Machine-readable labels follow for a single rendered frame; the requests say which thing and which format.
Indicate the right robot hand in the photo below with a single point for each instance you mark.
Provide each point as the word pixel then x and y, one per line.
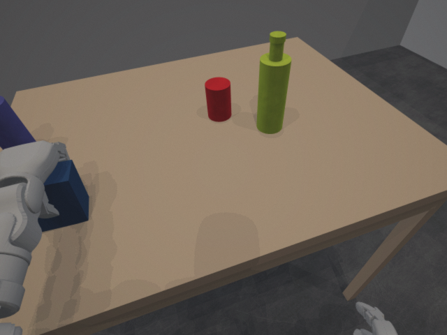
pixel 375 319

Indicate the left robot forearm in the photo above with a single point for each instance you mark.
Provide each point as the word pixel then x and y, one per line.
pixel 21 197

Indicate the sponge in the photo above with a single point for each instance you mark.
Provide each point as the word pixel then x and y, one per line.
pixel 65 190

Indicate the table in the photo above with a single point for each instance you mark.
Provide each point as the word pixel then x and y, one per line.
pixel 180 205

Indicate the left robot hand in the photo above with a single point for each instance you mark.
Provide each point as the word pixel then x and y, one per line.
pixel 36 158

